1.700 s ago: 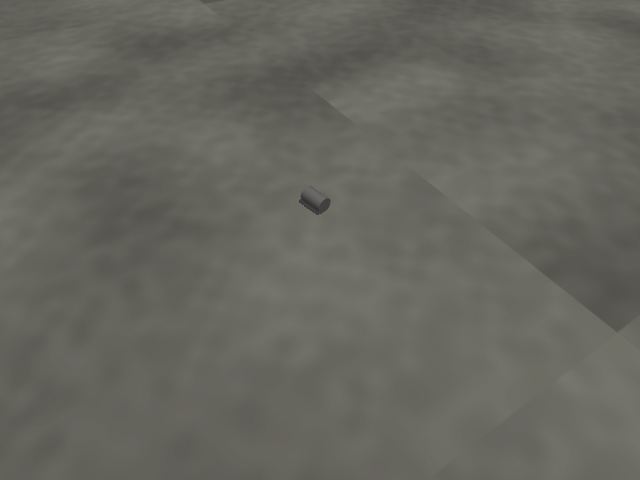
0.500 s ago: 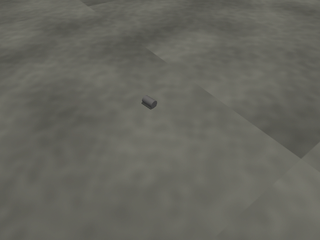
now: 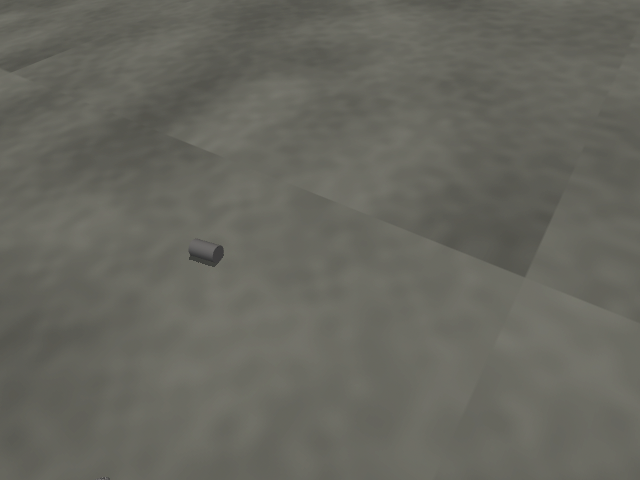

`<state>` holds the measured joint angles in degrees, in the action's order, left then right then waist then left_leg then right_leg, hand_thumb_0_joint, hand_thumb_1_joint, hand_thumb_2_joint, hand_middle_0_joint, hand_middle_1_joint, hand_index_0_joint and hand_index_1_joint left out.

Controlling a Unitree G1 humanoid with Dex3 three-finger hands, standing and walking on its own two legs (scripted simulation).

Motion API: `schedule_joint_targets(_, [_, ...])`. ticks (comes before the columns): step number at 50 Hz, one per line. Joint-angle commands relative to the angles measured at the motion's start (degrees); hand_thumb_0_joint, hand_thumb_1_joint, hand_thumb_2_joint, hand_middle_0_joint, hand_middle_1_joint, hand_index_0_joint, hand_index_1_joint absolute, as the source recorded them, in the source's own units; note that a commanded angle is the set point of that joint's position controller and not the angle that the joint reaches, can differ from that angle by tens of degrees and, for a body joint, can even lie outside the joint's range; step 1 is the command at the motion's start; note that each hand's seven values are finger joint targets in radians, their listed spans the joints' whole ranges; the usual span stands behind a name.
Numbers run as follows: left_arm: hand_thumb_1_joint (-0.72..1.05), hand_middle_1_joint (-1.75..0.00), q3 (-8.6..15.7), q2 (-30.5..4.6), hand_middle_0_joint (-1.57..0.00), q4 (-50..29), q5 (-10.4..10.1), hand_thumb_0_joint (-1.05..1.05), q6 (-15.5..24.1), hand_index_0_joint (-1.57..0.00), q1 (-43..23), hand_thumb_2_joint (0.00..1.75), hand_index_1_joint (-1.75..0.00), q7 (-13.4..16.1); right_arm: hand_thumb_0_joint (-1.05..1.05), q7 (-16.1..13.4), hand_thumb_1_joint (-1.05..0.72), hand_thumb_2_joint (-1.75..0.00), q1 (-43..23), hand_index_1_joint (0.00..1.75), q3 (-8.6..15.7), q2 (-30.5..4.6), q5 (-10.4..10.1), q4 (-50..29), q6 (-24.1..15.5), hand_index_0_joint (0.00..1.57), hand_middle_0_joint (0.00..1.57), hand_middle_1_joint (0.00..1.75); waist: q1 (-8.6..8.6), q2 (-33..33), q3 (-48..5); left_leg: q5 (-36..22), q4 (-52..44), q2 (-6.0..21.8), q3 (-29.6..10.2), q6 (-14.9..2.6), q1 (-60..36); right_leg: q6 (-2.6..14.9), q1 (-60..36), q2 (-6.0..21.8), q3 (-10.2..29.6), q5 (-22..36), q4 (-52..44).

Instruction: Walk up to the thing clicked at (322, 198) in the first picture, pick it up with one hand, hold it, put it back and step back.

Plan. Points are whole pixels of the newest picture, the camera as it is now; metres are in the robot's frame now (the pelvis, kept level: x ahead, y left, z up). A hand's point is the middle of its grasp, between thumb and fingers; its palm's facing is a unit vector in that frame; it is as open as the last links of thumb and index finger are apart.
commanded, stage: walk up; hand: left
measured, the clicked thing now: (206, 250) +1.19 +0.53 -0.72
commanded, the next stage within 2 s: none
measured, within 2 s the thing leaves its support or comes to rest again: neither
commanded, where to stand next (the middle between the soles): +0.71 +0.52 m, yaw -31 degrees
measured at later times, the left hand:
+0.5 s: hand (71, 389) +0.33 +0.44 -0.13, palm faces -0.27 -0.82 -0.50, open 7.4 cm
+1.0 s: hand (25, 314) +0.50 +0.60 -0.13, palm faces -0.30 -0.73 -0.61, open 7.4 cm
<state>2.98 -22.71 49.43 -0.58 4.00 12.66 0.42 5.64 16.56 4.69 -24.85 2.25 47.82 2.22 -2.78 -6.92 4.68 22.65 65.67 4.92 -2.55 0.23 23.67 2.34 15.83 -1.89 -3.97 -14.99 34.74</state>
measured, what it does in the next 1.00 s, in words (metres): walks ahead, turning right: left foot, then right foot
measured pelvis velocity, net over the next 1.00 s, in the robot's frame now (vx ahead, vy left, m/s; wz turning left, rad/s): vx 0.38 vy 0.29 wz -0.33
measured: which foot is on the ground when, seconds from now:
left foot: up 0.00-0.26, down 0.28-0.62, up 0.64-0.98, down 1.00-1.00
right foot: down 0.00-0.30, up 0.32-0.60, down 0.62-1.00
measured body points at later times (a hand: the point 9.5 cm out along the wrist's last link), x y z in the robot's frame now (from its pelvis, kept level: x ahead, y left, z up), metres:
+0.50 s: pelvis +0.20 +0.15 +0.00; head +0.22 +0.14 +0.45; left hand +0.35 +0.48 -0.10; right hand +0.17 -0.18 -0.10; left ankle +0.25 +0.25 -0.72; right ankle +0.22 +0.04 -0.67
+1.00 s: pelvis +0.38 +0.29 -0.03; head +0.40 +0.25 +0.41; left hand +0.51 +0.64 -0.10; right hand +0.39 -0.08 -0.13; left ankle +0.49 +0.43 -0.72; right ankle +0.31 +0.07 -0.72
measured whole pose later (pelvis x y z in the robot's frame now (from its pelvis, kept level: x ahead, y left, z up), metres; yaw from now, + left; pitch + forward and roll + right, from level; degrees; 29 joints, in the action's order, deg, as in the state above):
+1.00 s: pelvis +0.38 +0.29 -0.03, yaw -19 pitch +0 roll -2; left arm 3.6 -28.1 48.9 1.8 5.1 23.7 4.8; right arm 6.8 11.7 7.7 -29.7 3.4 40.4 3.7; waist 0.9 -6.0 3.9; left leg 23.0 52.0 7.8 -1.3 0.9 30.0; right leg -0.7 23.8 8.3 3.5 -25.9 49.4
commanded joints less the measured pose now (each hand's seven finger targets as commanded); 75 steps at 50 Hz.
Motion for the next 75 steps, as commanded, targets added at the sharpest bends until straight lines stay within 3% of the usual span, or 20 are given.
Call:
schedule_joint_targets(1, [0.9,-0.3,5.3,-18.5,-0.2,-4.4,0.4,0.0,2.5,-0.2,1.7,0.9,-0.3,1.5,0.0,0.4,-0.9,-0.9,2.3,0.3,4.4,-11.6,0.8,-5.6,-1.3,0.2,0.2,0.3,0.14,12.2,1.5,-6.4,-5.0,4.3,-3.0,1.19,8.7,9.05,3.5,14.6,19.7,-14.0,-21.3])
schedule_joint_targets(9, [0.9,-0.3,6.3,-21.6,-0.2,-4.9,1.4,0.0,3.4,-0.2,5.9,0.9,-0.3,2.5,0.0,1.9,-0.9,-0.9,-6.4,0.3,4.9,-11.2,1.6,-10.4,-2.1,0.2,0.2,0.3,2.3,13.7,0.5,-12.8,-19.2,4.9,-0.5,0.5,6.8,8.47,4.7,13.4,17.9,-9.2,-13.5])
schedule_joint_targets(13, [0.9,-0.3,4.9,-19.0,-0.2,-5.8,2.1,0.0,2.4,-0.2,0.9,0.9,-0.3,3.4,0.0,1.3,-0.9,-0.9,7.9,0.3,7.1,-13.5,1.8,-6.8,-2.7,0.2,0.2,0.3,-7.64,7.8,-5.6,-6.8,-28.4,-0.5,5.3,-0.97,-17.6,4.56,14.5,10.9,11.8,2.9,7.4])
schedule_joint_targets(15, [0.9,-0.3,1.6,-10.0,-0.2,-6.0,0.1,0.0,1.9,-0.2,8.4,0.9,-0.3,3.9,0.0,-0.2,-0.9,-0.9,10.3,0.3,8.9,-21.6,1.9,-7.5,-3.7,0.2,0.2,0.3,-6.87,-20.9,-5.6,12.1,-50.9,16.8,-28.3,-5.88,-25.2,0.39,33.6,-4.0,3.0,-18.0,37.2])
schedule_joint_targets(16, [0.9,-0.3,1.8,-13.7,-0.2,-3.8,0.3,0.0,1.7,-0.2,9.3,0.9,-0.3,4.8,0.0,-0.6,-0.9,-0.9,4.1,0.3,9.2,-22.8,0.0,-8.1,-3.4,0.2,0.2,0.3,-3.4,-15.3,-5.5,22.2,-55.8,19.3,-35.8,-10.57,-17.6,2.22,30.4,1.6,7.8,-15.9,44.0])
schedule_joint_targets(20, [0.9,-0.3,3.4,-17.7,-0.2,1.4,-0.5,0.0,2.0,-0.2,11.1,0.9,-0.3,3.0,0.0,-1.3,-0.9,-0.9,-1.3,0.3,6.4,-14.8,0.4,-10.0,-3.5,0.2,0.2,0.3,-0.43,-6.7,-3.9,7.8,-46.9,11.2,-10.3,-11.18,-12.0,0.3,22.9,7.4,4.5,-6.3,31.2])
schedule_joint_targets(25, [0.9,-0.3,3.2,-14.2,-0.2,-0.4,-0.1,0.0,1.8,-0.2,7.6,0.9,-0.3,2.7,0.0,-1.2,-0.9,-0.9,0.0,0.3,5.0,-13.2,1.8,-10.9,-2.9,0.2,0.2,0.3,-1.41,-4.6,-2.7,-7.7,-45.4,12.7,-3.9,-16.1,-9.6,-0.73,14.8,6.6,-0.4,-7.2,15.4])
schedule_joint_targets(30, [0.9,-0.3,6.6,-18.0,-0.2,2.9,1.0,0.0,2.1,-0.2,22.1,0.9,-0.3,3.8,0.0,-0.5,-0.9,-0.9,-6.8,0.3,2.8,-8.9,1.6,-14.4,-1.5,0.2,0.2,0.3,8.59,9.3,-7.1,3.6,-24.3,5.5,6.7,-7.61,14.1,1.57,-20.5,5.9,3.2,1.9,-0.4])
schedule_joint_targets(32, [0.9,-0.3,7.1,-23.1,-0.2,-1.8,1.7,0.0,2.6,-0.2,20.0,0.9,-0.3,5.2,0.0,-0.9,-0.9,-0.9,-0.7,0.3,2.3,-8.6,1.8,-14.0,-0.4,0.2,0.2,0.3,6.05,15.1,-5.3,8.7,2.6,-2.1,1.5,-0.7,24.5,9.93,-17.1,27.1,42.6,-20.4,-18.0])
schedule_joint_targets(33, [0.9,-0.3,6.9,-23.7,-0.2,-3.3,0.8,0.0,2.3,-0.2,15.5,0.9,-0.3,5.7,0.0,-1.3,-0.9,-0.9,-1.5,0.3,4.2,-13.5,1.8,-13.7,0.3,0.2,0.2,0.3,5.09,9.9,-2.7,10.0,5.3,1.1,-4.2,0.04,24.5,15.55,-10.7,30.2,47.5,-24.9,-18.2])
schedule_joint_targets(39, [0.9,-0.3,6.4,-21.5,-0.2,-4.6,1.4,0.0,3.3,-0.2,10.5,0.9,-0.3,5.2,0.0,-0.4,-0.9,-0.9,0.1,0.3,5.1,-13.6,1.4,-9.3,1.0,0.2,0.2,0.3,1.88,12.7,-1.6,-0.8,3.1,3.6,-2.3,0.33,14.5,10.51,4.6,17.9,21.9,-9.7,-11.5])
schedule_joint_targets(46, [0.9,-0.3,7.5,-25.8,-0.2,-5.1,2.5,0.0,3.3,-0.2,10.3,0.9,-0.3,5.8,0.0,0.7,-0.9,-0.9,-5.8,0.3,5.7,-12.6,1.2,-12.1,0.7,0.2,0.2,0.3,2.58,16.1,-2.9,2.5,-10.4,3.0,2.0,-0.05,8.2,11.09,8.9,16.3,17.9,-5.6,-4.7])
schedule_joint_targets(49, [0.9,-0.3,6.4,-23.1,-0.2,-5.3,2.3,0.0,2.3,-0.2,4.9,0.9,-0.3,6.2,0.0,0.2,-0.9,-0.9,6.2,0.3,7.1,-13.0,1.4,-8.5,0.0,0.2,0.2,0.3,-5.6,9.8,-8.6,-0.2,-23.7,-1.8,7.8,-0.33,-12.0,6.13,16.2,12.6,8.6,4.0,11.0])
schedule_joint_targets(50, [0.9,-0.3,4.5,-17.5,-0.2,-4.5,2.3,0.0,1.8,-0.2,7.7,0.9,-0.3,6.3,0.0,-0.5,-0.9,-0.9,12.3,0.3,8.0,-14.9,2.1,-6.7,-0.7,0.2,0.2,0.3,-8.39,-1.2,-10.2,3.5,-31.7,-0.9,2.5,-1.32,-19.5,3.07,21.1,7.7,4.0,3.1,28.2])
schedule_joint_targets(51, [0.9,-0.3,2.7,-12.3,-0.2,-6.2,1.1,0.0,2.0,-0.2,7.0,0.9,-0.3,6.6,0.0,-1.1,-0.9,-0.9,10.8,0.3,9.0,-22.1,1.7,-7.8,-1.2,0.2,0.2,0.3,-7.7,-20.0,-6.6,3.0,-45.2,14.0,-26.4,-4.76,-20.6,0.01,37.4,-3.9,2.5,-20.5,37.7])
schedule_joint_targets(52, [0.9,-0.3,2.8,-15.9,-0.2,-4.4,1.1,0.0,1.9,-0.2,5.4,0.9,-0.3,7.6,0.0,-1.7,-0.9,-0.9,5.2,0.3,9.5,-25.5,0.1,-8.7,-1.3,0.2,0.2,0.3,-4.86,-17.3,-5.2,8.7,-50.3,18.3,-36.7,-11.13,-15.2,2.07,35.7,1.2,8.0,-20.0,43.7])
schedule_joint_targets(61, [0.9,-0.3,3.3,-14.4,-0.2,0.1,-0.6,0.0,1.7,-0.2,9.9,0.9,-0.3,5.3,0.0,-2.6,-0.9,-0.9,-1.2,0.3,4.4,-12.3,1.7,-12.0,-1.4,0.2,0.2,0.3,-0.53,-6.0,-2.3,-30.3,-37.2,10.0,-3.3,-13.39,-10.8,-0.22,15.7,4.4,-1.2,-7.5,18.8])
schedule_joint_targets(65, [0.9,-0.3,5.7,-16.7,-0.2,2.0,-0.1,0.0,1.8,-0.2,22.2,0.9,-0.3,6.3,0.0,-2.1,-0.9,-0.9,-7.1,0.3,3.1,-9.8,1.3,-15.4,-0.1,0.2,0.2,0.3,8.36,4.6,-6.9,-23.3,-21.3,4.4,3.7,-6.02,4.4,1.21,-14.4,3.9,1.4,8.5,-3.3])
schedule_joint_targets(68, [0.9,-0.3,7.0,-23.4,-0.2,-4.1,0.4,0.0,1.4,-0.2,16.3,0.9,-0.3,8.0,0.0,-3.0,-0.9,-0.9,2.6,0.3,4.0,-12.4,1.0,-13.8,1.7,0.2,0.2,0.3,5.54,6.1,-11.7,12.6,12.4,-1.5,-4.4,2.4,18.5,16.78,-16.3,31.5,44.3,-7.6,-13.8])
schedule_joint_targets(75, [0.9,-0.3,6.3,-21.3,-0.2,-5.2,2.2,0.0,2.7,-0.2,8.5,0.9,-0.3,6.5,0.0,-1.6,-0.9,-0.9,2.5,0.3,5.0,-12.9,1.5,-10.1,2.5,0.2,0.2,0.3,1.83,12.6,-1.7,0.8,7.4,3.0,-3.3,0.32,12.9,10.58,7.5,17.0,20.1,-14.7,-10.0])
